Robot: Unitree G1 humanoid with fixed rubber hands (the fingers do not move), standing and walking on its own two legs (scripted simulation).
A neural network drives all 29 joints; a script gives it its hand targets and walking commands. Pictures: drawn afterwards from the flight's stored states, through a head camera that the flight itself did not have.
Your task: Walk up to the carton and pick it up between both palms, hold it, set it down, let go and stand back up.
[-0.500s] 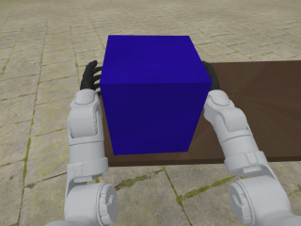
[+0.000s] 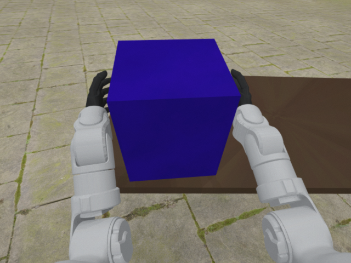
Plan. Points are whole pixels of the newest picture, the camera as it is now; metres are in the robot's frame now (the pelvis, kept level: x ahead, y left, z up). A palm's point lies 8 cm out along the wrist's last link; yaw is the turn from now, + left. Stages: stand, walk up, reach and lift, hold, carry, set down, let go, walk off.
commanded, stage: hold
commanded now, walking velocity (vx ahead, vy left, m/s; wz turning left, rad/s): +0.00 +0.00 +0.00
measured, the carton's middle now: (170, 112) +0.39 +0.01 +0.18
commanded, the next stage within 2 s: none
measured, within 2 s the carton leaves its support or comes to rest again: neither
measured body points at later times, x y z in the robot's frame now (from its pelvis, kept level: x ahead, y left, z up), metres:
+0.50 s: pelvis +0.00 -0.01 +0.00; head -0.05 +0.04 +0.45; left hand +0.37 +0.16 +0.20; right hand +0.37 -0.15 +0.22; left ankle +0.03 +0.11 -0.75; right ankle +0.03 -0.11 -0.75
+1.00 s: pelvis -0.01 +0.00 +0.00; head -0.06 +0.02 +0.45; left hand +0.37 +0.15 +0.22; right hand +0.37 -0.15 +0.21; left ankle +0.03 +0.11 -0.75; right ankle +0.03 -0.11 -0.75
